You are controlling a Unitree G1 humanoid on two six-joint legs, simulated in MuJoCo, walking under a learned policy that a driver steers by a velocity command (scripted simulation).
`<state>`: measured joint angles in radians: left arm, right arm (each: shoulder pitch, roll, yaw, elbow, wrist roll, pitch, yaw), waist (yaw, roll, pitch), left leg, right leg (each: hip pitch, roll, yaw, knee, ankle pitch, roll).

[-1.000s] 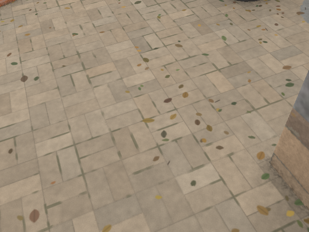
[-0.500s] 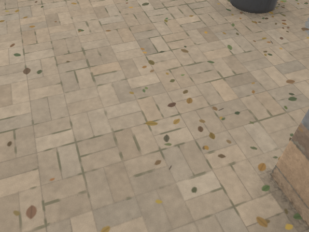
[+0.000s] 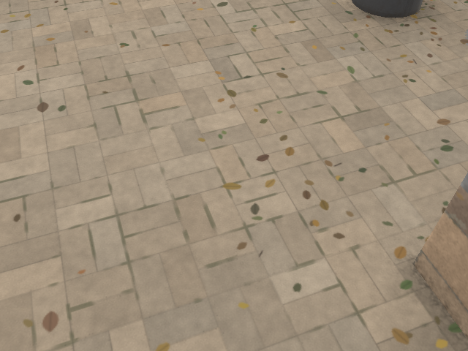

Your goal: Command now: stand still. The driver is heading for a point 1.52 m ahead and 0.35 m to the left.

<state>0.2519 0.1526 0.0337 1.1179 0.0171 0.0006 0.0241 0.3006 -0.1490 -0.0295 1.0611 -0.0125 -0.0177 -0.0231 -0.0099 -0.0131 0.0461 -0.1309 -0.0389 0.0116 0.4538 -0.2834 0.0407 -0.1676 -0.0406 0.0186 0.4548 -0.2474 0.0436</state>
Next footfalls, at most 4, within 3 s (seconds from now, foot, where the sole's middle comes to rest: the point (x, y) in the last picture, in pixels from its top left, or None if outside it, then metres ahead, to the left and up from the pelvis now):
1.18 left None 0.40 0.06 -0.78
1.74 right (269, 286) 0.72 -0.10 -0.78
2.28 left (203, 223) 0.96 0.12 -0.78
2.84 right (200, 148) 1.33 0.15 -0.78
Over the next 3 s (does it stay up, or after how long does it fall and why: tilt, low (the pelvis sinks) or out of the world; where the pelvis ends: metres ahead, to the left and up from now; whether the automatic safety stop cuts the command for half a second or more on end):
stays up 1.21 0.17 0.00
